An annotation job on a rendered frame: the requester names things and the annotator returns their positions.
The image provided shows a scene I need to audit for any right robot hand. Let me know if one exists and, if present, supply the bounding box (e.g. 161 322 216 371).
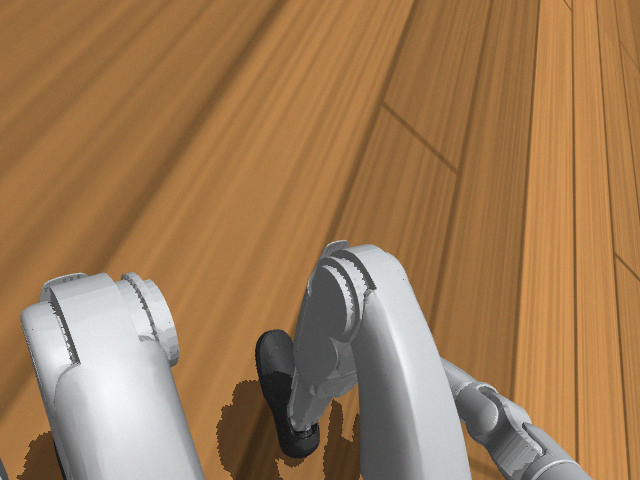
440 357 478 401

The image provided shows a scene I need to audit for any right robot arm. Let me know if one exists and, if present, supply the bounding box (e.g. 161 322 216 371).
455 381 593 480

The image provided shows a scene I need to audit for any right robot foot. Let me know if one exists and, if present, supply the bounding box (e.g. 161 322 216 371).
255 329 320 458

